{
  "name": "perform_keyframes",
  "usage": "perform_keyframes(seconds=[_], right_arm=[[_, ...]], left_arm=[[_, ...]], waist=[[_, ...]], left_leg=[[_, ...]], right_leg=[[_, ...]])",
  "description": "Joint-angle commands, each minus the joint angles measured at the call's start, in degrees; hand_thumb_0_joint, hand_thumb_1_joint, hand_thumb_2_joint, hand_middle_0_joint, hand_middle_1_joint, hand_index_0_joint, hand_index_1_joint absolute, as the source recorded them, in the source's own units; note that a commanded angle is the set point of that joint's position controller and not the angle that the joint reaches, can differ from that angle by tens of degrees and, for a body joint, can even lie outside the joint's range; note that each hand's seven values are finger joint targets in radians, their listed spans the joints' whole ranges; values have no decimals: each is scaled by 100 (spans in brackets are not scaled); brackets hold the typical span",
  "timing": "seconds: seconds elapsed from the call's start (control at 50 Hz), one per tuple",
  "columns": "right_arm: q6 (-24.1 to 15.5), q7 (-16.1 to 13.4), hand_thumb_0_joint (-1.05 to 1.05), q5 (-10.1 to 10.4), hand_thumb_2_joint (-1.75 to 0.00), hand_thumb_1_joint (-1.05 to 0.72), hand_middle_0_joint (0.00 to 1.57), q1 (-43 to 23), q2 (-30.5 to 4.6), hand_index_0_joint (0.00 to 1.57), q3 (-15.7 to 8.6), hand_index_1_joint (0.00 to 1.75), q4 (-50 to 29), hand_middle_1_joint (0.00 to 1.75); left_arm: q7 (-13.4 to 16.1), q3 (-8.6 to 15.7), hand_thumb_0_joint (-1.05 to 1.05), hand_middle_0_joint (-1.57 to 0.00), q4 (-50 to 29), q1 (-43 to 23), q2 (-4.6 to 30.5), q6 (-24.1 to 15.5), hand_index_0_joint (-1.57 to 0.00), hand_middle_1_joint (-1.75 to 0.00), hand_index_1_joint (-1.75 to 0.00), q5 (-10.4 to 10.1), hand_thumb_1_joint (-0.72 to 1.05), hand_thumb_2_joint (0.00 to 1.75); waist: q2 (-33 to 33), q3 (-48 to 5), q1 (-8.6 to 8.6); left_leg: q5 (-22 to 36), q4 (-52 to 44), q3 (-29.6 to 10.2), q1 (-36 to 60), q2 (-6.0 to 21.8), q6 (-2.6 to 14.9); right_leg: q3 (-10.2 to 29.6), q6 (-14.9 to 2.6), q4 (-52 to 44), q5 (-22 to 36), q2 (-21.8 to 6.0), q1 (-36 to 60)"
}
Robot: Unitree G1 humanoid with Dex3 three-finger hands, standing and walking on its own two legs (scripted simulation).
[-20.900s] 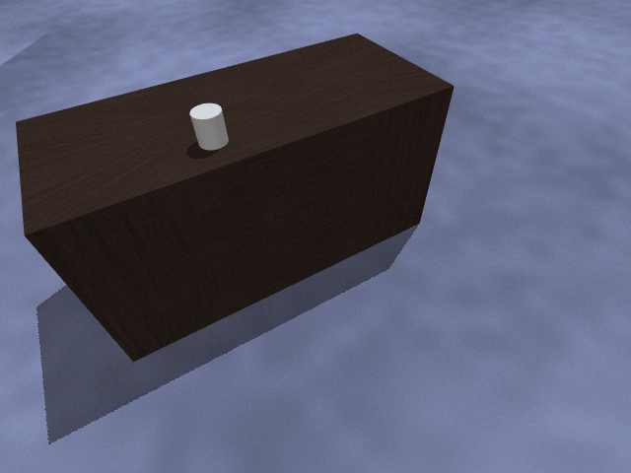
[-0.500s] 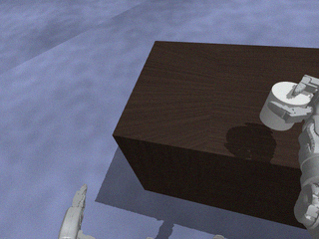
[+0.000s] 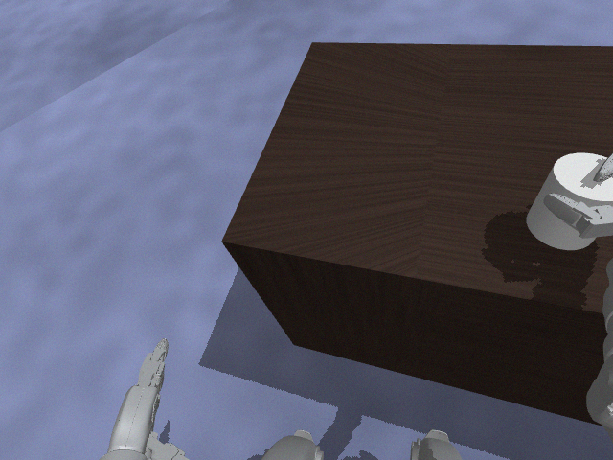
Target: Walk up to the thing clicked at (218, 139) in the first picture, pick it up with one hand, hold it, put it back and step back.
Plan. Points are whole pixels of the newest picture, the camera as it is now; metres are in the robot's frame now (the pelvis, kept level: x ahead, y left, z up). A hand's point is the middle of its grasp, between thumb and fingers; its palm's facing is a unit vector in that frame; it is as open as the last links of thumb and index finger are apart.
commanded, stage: lower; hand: right
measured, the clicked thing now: (575, 202) +0.48 -0.26 +0.01
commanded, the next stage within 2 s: loosen in 0.42 s
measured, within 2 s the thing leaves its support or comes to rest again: rests again in 0.28 s
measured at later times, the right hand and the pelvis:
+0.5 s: hand (593, 196) +0.48 -0.27 +0.03, palm faces +0.30 +0.95 +0.02, open 7.2 cm; pelvis +0.00 -0.01 -0.02, yaw +0 degrees
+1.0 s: hand (592, 197) +0.48 -0.27 +0.03, palm faces +0.30 +0.95 +0.01, open 12.0 cm; pelvis -0.01 +0.00 -0.02, yaw +0 degrees
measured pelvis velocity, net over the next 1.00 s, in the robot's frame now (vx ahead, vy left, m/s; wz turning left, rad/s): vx -0.01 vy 0.00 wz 0.00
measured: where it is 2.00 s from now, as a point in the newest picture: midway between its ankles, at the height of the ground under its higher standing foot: outside the picture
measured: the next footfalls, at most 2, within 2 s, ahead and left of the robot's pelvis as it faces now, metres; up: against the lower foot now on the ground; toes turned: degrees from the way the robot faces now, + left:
none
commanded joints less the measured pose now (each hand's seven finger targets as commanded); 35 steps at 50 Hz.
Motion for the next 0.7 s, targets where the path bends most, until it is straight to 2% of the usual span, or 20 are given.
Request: perform_keyframes(seconds=[0.0, 0.02, 0.04, 0.06, 0.08, 0.1, 0.16, 0.18, 0.22, 0.28, 0.32, 0.34, 0.36, 0.4, 0.44, 0.48, 0.5, 0.52, 0.6, 0.68], right_arm=[[-640, -57, 0, 110, -133, -7, 129, -2948, -1851, 134, -131, 147, -1954, 147], [-622, -41, 0, 123, -135, -7, 130, -2750, -1654, 136, -87, 149, -1707, 149], [-600, -48, 0, 116, -135, -7, 131, -2444, -1620, 137, -66, 149, -1436, 149], [-598, -32, 0, 141, -132, -8, 129, -2457, -1447, 134, 13, 146, -1482, 146], [-652, -61, 0, 108, -134, -9, 130, -2604, -1761, 136, -155, 147, -1786, 147], [-677, -65, 0, 79, -134, -10, 130, -2787, -1870, 135, -174, 147, -1973, 147], [-625, -32, 0, 119, -132, -8, 128, -2222, -1502, 134, -61, 145, -1256, 145], [-648, -31, 0, 114, -132, -8, 128, -2300, -1569, 133, -118, 145, -1298, 145], [-707, -41, 0, 75, -130, -10, 128, -2638, -1944, 133, -282, 144, -1877, 144], [-680, -10, 0, 98, -129, -8, 126, -2351, -1428, 131, -39, 142, -1395, 142], [-747, -20, 0, 102, -130, -10, 127, -2482, -1728, 132, -238, 144, -1750, 144], [-739, -21, 0, 61, -132, -9, 128, -2510, -1780, 133, -237, 145, -1716, 145], [-699, -17, 0, 52, -131, -8, 127, -2456, -1638, 132, -142, 144, -1534, 144], [-685, -23, 0, 65, -132, -9, 128, -2319, -1399, 134, -73, 145, -1269, 145], [-699, -53, 0, 13, -131, -9, 128, -2370, -1540, 133, -153, 145, -1362, 145], [-660, -52, 0, -4, -130, -9, 127, -2149, -1395, 132, -97, 144, -1056, 144], [-673, -64, 0, -21, -131, -8, 127, -2244, -1536, 132, -159, 144, -1172, 144], [-667, -59, 0, -37, -133, -2, 128, -2199, -1393, 135, -76, 146, -1056, 146], [-631, -70, 0, -53, -101, 6, 120, -2303, -1540, 123, -111, 117, -1351, 117], [-580, -126, 0, -57, -70, 19, 115, -2308, -1433, 117, -44, 98, -1194, 97]], left_arm=[[50, 529, 0, -5, -1337, -109, 985, -218, -4, -5, -6, 15, -57, 8], [46, 649, 0, -5, -1178, 69, 1046, -174, -4, -5, -6, 12, -56, 7], [23, 602, 0, -5, -1092, 160, 987, -136, -4, -5, -6, -5, -57, 8], [16, 618, 0, -5, -1182, 96, 1012, -128, -4, -5, -6, -15, -57, 7], [4, 537, 0, -5, -1397, -1, 996, -124, -4, -5, -6, -2, -57, 7], [14, 640, 0, -5, -1587, -92, 1067, -118, -4, -5, -6, -11, -57, 7], [-50, 554, 0, -5, -1031, 418, 884, 6, -4, -5, -6, -17, -56, 7], [-62, 576, 0, -5, -1159, 338, 896, 20, -4, -5, -6, -21, -56, 6], [-41, 688, 0, -5, -1750, 28, 1065, 12, -4, -5, -6, -16, -56, 6], [-80, 624, 0, -5, -1417, 403, 895, 99, -4, -5, -5, -12, -56, 6], [-62, 657, 0, -5, -1856, 52, 1011, 66, -4, -5, -5, -14, -56, 6], [-61, 681, 0, -5, -1720, 194, 1005, 92, -4, -5, -6, 13, -56, 6], [-60, 749, 0, -5, -1708, 251, 1076, 127, -4, -5, -6, 13, -56, 6], [-88, 682, 0, -5, -1747, 292, 997, 156, -4, -5, -6, 16, -56, 6], [-79, 704, 0, -5, -1845, 114, 1035, 172, -4, -4, -5, 35, -56, 6], [-104, 661, 0, -5, -1849, 260, 1003, 218, -4, -4, -5, 24, -56, 5], [-82, 757, 0, -5, -2021, 168, 1102, 216, -4, -4, -5, 12, -56, 5], [-104, 658, 0, -6, -1908, 305, 1007, 236, -5, -5, -5, 44, -56, 5], [-112, 707, 0, -4, -2111, 458, 1076, 307, -6, -5, -3, 25, -51, 3], [-107, 711, 0, -5, -2075, 412, 1044, 331, -6, -5, -3, 14, -51, 3]], waist=[[-1676, -3350, -90], [-1475, -3143, 21], [-1417, -2857, -25], [-1337, -2877, 68], [-1417, -3082, -76], [-1469, -3359, 3], [-1352, -2444, 21], [-1311, -2493, 39], [-1448, -3102, 19], [-1366, -2509, 137], [-1441, -3047, 23], [-1508, -3066, 33], [-1433, -2920, 126], [-1342, -2688, 143], [-1521, -2820, 43], [-1222, -2488, 92], [-1242, -2622, 139], [-1255, -2597, 148], [-1440, -2765, 103], [-1318, -2301, 141]], left_leg=[[2297, -485, 197, 301, -155, 196], [2305, -480, 222, 169, -172, 181], [2327, -490, 201, 207, -166, 172], [2325, -476, 221, 187, -180, 177], [2353, -462, 211, 237, -167, 168], [2432, -436, 210, 257, -165, 170], [2193, -375, 226, -74, -172, 173], [2127, -401, 206, -42, -162, 174], [2161, -361, 192, 158, -155, 174], [1874, -313, 210, -161, -163, 179], [1926, -243, 243, -74, -154, 193], [2015, -206, 223, -129, -158, 179], [1969, -160, 262, -248, -179, 201], [1827, -164, 269, -318, -177, 199], [1705, -69, 293, -413, -168, 230], [1474, -113, 297, -467, -188, 222], [1439, -105, 301, -429, -181, 225], [1565, -53, 299, -459, -189, 212], [1378, -31, 327, -518, -190, 248], [921, -96, 303, -644, -180, 262]], right_leg=[[-25, -139, -333, 2359, 181, 3328], [-7, -161, -276, 2325, 164, 3249], [-36, -172, -270, 2228, 188, 3004], [2, -176, -276, 2201, 179, 2942], [-6, -180, -259, 2283, 174, 3050], [1, -181, -197, 2393, 157, 3212], [-1, -181, -208, 2089, 172, 2649], [-6, -191, -205, 1928, 188, 2576], [-18, -199, -172, 1897, 179, 2819], [-8, -199, -163, 1523, 190, 2444], [40, -179, -130, 1753, 172, 2735], [18, -195, -48, 1872, 163, 2753], [43, -168, -62, 1890, 159, 2730], [60, -172, -72, 1688, 157, 2507], [82, -140, -97, 1689, 139, 2541], [85, -171, -112, 1231, 144, 2176], [95, -164, -116, 1163, 138, 2236], [86, -178, -60, 1320, 140, 2198], [109, -134, -143, 1234, 137, 2406], [78, -131, -239, 502, 161, 1978]])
